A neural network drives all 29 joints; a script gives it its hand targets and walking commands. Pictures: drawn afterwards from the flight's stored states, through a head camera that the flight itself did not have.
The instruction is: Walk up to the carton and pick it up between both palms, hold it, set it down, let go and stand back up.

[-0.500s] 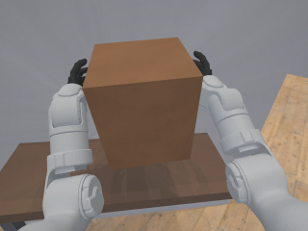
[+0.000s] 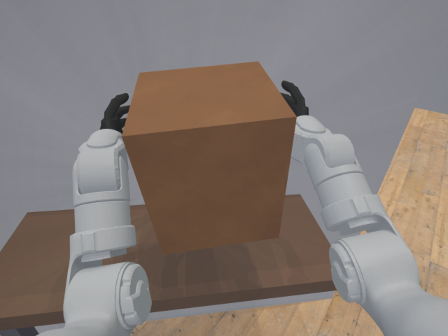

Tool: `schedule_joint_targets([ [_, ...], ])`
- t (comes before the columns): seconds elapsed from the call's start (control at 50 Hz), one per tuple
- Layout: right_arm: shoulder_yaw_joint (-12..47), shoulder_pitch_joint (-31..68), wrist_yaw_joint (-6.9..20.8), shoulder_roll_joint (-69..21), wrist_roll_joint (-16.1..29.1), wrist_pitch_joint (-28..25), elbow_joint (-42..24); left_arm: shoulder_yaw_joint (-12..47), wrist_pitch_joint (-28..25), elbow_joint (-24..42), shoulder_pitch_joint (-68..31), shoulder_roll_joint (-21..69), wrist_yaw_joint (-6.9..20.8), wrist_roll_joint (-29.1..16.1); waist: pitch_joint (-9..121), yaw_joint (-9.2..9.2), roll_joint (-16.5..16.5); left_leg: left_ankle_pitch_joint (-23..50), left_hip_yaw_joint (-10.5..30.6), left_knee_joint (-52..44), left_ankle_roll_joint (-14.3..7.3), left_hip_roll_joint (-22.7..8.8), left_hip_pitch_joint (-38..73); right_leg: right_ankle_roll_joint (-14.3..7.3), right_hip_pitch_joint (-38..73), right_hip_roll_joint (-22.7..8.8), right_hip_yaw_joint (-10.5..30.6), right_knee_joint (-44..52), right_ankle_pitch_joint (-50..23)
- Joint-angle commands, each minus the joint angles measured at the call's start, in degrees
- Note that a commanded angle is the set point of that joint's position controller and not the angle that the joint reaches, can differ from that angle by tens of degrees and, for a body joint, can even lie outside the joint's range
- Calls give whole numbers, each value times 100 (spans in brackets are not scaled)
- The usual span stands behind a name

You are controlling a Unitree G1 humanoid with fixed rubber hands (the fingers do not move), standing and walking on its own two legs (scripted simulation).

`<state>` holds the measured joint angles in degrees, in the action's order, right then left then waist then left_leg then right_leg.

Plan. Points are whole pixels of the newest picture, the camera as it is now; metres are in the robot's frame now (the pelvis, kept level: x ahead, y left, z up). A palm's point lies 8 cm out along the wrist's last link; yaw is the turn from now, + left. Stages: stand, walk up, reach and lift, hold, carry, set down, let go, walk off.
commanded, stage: hold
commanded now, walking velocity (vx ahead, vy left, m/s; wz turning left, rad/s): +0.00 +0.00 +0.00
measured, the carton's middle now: (210, 157) +0.36 -0.01 +0.23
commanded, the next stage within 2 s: none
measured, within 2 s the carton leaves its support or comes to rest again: neither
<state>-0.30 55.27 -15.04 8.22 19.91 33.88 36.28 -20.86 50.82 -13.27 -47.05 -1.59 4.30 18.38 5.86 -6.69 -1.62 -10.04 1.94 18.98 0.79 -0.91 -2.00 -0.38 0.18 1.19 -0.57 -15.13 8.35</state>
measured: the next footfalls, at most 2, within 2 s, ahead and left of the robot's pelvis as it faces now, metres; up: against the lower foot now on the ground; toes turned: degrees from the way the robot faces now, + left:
none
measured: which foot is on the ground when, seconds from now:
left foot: down 0.00-1.00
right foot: down 0.00-1.00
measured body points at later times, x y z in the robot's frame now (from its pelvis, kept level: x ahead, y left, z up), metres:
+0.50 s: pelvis +0.00 +0.00 +0.00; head -0.09 +0.02 +0.44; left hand +0.38 +0.15 +0.28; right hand +0.37 -0.15 +0.30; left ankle +0.01 +0.12 -0.75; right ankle +0.01 -0.11 -0.75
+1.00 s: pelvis +0.00 +0.00 +0.00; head -0.09 +0.03 +0.44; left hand +0.38 +0.15 +0.28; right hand +0.37 -0.15 +0.30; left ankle +0.01 +0.12 -0.75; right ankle +0.01 -0.11 -0.75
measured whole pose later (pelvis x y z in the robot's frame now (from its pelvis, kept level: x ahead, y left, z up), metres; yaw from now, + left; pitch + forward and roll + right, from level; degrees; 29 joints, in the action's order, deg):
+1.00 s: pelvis +0.00 +0.00 +0.00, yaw +0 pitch -7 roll -1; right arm -0.1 56.6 -15.1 8.6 20.6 32.6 37.8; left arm -21.8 49.8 -14.3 -48.6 -1.6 4.4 18.8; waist 5.2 -6.8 -2.0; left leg -10.2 2.1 19.4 0.7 -0.8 -1.9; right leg -0.3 0.6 1.3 -0.4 -15.1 8.4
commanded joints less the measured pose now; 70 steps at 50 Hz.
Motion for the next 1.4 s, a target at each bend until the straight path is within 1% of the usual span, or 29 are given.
schedule_joint_targets([
  [0.0,1617,3960,694,-3703,751,-82,-1653,2495,-467,662,-4151,2928,797,-1134,1636,34,284,986,-248,-259,101,338,-167,248,750,318,-48,-51,-1119],
  [0.16,1652,3954,633,-3745,709,-50,-1641,2389,-444,467,-4047,2864,821,-1070,1583,51,144,713,-277,-305,9,370,-186,303,714,273,-11,-15,-1089],
  [0.38,1569,3910,614,-3626,719,9,-1569,2407,-416,498,-4085,2843,908,-1067,1563,-12,269,807,-255,-291,82,356,-198,274,743,266,-7,-33,-1152],
  [0.4,1541,4218,633,-3602,796,-57,-1567,2260,-442,378,-4288,2793,922,-1096,1542,44,187,803,-273,-273,80,387,-166,328,656,269,-46,-21,-1020],
  [0.42,1508,4254,648,-3577,747,-78,-1440,2208,-458,237,-4277,2756,923,-1082,1438,52,143,736,-281,-279,67,389,-121,333,568,261,-56,9,-919],
  [0.46,1497,4271,676,-3596,757,-126,-1374,2200,-518,251,-4335,2780,912,-1059,1501,81,191,791,-284,-267,86,369,-45,310,498,263,-47,30,-838],
  [0.5,1496,4229,690,-3575,761,-168,-1358,2248,-547,286,-4325,2841,893,-1092,1675,74,192,1010,-264,-200,110,357,132,303,525,308,-87,8,-1003],
  [0.52,1449,4207,677,-3547,754,-173,-1311,2255,-537,254,-4333,2858,895,-1080,1664,15,269,1071,-252,-175,135,370,188,300,514,309,-111,22,-1045],
  [0.56,1442,4131,656,-3508,761,-187,-1267,2285,-529,274,-4308,2838,892,-1067,1643,-25,297,1181,-257,-157,170,359,266,281,511,312,-116,14,-1113],
  [0.62,1373,4052,646,-3411,716,-165,-1118,2245,-494,153,-4194,2846,915,-1016,1428,-58,330,1128,-239,-189,195,336,206,254,489,313,-121,48,-1010],
  [0.64,1348,4053,658,-3428,726,-165,-1129,2239,-503,229,-4246,2844,926,-1038,1443,-28,329,1125,-254,-190,187,339,158,263,514,321,-102,48,-984],
  [0.66,1310,4027,665,-3407,699,-157,-1067,2253,-492,167,-4238,2834,937,-1020,1431,-70,350,1086,-255,-220,199,337,131,252,493,321,-102,58,-933],
  [0.74,1368,4045,685,-3343,811,-210,-1279,2432,-514,453,-4256,2937,890,-1097,1706,-123,541,1511,-197,-92,281,325,326,215,553,364,-140,-25,-1194],
  [0.82,1386,4062,699,-3357,783,-205,-1270,2326,-492,379,-4187,2921,878,-1011,1558,-73,422,1300,-234,-169,237,341,216,232,550,356,-120,39,-995],
  [0.86,1397,4146,713,-3418,770,-233,-1300,2282,-524,418,-4262,2882,862,-1040,1575,-2,317,1277,-235,-164,198,328,158,243,561,358,-133,-7,-1001],
  [0.92,1509,4147,683,-3461,790,-260,-1438,2381,-531,454,-4189,2920,829,-1085,1726,-34,293,1407,-245,-95,194,376,302,283,628,363,-126,9,-1185],
  [0.94,1502,4145,672,-3471,829,-271,-1473,2362,-542,510,-4243,2920,828,-1083,1752,14,332,1345,-237,-94,189,368,234,289,591,349,-121,-9,-1109],
  [0.96,1499,4150,672,-3478,782,-243,-1379,2307,-531,400,-4233,2866,821,-1044,1599,5,261,1216,-250,-143,165,376,209,296,518,329,-113,34,-1042],
  [0.98,1469,4192,676,-3509,766,-256,-1416,2250,-531,306,-4217,2863,827,-1049,1566,64,193,1094,-268,-186,133,381,173,301,498,326,-121,45,-942],
  [1.02,1494,4160,685,-3549,722,-258,-1338,2275,-556,358,-4252,2866,817,-1057,1575,44,226,1047,-265,-199,109,364,164,305,499,320,-97,55,-950],
  [1.06,1481,4207,671,-3540,703,-265,-1324,2244,-550,237,-4223,2846,827,-1022,1570,58,173,1017,-274,-202,71,376,127,326,557,296,-86,66,-981],
  [1.08,1440,4151,667,-3521,699,-249,-1195,2225,-547,172,-4223,2818,834,-1017,1487,49,237,931,-279,-226,83,373,107,314,524,286,-73,69,-911],
  [1.14,1356,4157,681,-3566,648,-242,-1064,2175,-560,69,-4296,2811,864,-1001,1342,36,223,721,-284,-286,70,360,-12,293,392,287,-104,108,-655],
  [1.22,1346,4177,664,-3535,658,-256,-1115,2249,-608,123,-4347,2867,874,-1068,1634,-20,321,877,-269,-205,111,373,32,313,530,290,-81,55,-857],
  [1.24,1348,4217,655,-3573,638,-249,-1145,2190,-597,30,-4345,2810,883,-1025,1549,-2,226,850,-282,-232,86,380,4,328,516,281,-81,59,-872],
  [1.26,1320,4203,663,-3543,640,-236,-1086,2172,-599,22,-4354,2817,896,-1040,1561,-22,248,793,-267,-254,94,368,1,325,516,289,-100,67,-810],
  [1.34,1334,4324,684,-3589,633,-270,-1121,2179,-630,-6,-4453,2819,874,-1039,1557,14,265,700,-271,-282,61,366,-24,315,452,252,-67,77,-728],
  [1.36,1312,4340,678,-3548,667,-272,-1117,2165,-621,-102,-4417,2831,877,-1061,1530,19,271,763,-255,-263,67,362,-21,313,442,261,-76,73,-763],
  [1.38,1339,4309,668,-3558,674,-268,-1129,2154,-628,-30,-4408,2835,873,-1067,1592,0,238,863,-256,-230,89,361,29,311,438,270,-112,72,-849],
])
